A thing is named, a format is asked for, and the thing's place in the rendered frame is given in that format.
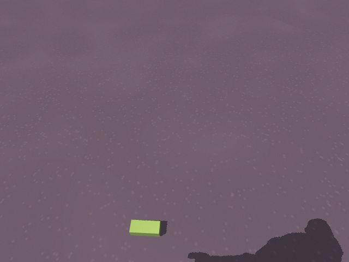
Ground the carton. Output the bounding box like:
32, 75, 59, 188
129, 220, 161, 237

